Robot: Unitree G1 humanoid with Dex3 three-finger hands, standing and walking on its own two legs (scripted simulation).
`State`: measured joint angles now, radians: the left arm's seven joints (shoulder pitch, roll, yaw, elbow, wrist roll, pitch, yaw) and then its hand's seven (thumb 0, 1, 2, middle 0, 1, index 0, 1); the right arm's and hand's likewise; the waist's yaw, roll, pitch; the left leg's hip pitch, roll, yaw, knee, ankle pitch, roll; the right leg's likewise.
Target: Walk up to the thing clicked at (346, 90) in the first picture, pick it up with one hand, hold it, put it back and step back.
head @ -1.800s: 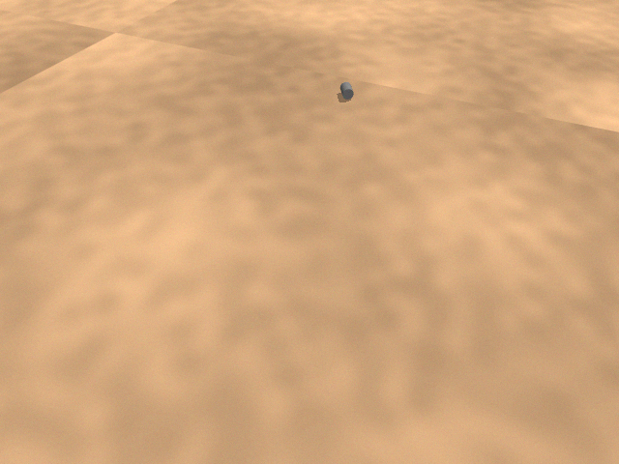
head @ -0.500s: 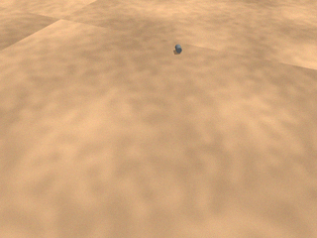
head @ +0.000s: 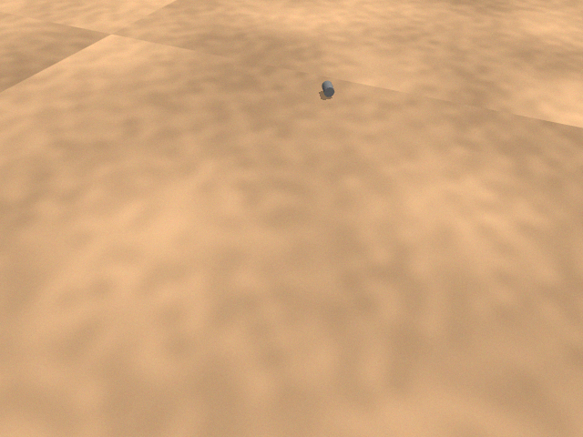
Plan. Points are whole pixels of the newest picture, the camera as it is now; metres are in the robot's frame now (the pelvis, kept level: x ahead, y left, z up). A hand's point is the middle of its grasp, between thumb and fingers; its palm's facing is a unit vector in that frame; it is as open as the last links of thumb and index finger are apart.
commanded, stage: stand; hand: left
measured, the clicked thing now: (328, 88) +2.36 -0.21 -0.75
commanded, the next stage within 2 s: walk up in 0.62 s
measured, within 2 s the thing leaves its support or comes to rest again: neither
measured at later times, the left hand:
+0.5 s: hand out of the picture +0.07 +0.25 -0.16, palm faces -0.02 -0.94 -0.34, open 7.3 cm
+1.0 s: hand (161, 401) +0.22 +0.22 -0.13, palm faces -0.08 -0.89 -0.46, open 7.3 cm
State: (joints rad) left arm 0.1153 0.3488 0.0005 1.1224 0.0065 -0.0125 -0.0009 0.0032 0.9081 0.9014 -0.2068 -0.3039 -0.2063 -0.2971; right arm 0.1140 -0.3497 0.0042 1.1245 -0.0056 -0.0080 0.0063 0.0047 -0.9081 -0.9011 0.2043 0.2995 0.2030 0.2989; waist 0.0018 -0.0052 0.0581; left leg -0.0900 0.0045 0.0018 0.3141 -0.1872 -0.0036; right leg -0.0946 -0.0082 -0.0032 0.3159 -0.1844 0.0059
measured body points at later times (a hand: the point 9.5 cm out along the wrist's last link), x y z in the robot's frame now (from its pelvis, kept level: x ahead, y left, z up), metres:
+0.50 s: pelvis +0.00 +0.00 +0.00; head +0.01 +0.00 +0.45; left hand +0.07 +0.30 -0.13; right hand +0.07 -0.30 -0.13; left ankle -0.01 +0.12 -0.75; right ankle -0.01 -0.12 -0.75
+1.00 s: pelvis +0.09 -0.09 -0.03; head +0.07 -0.10 +0.42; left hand +0.22 +0.26 -0.10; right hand +0.10 -0.45 -0.15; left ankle -0.01 +0.10 -0.73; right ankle +0.13 -0.22 -0.75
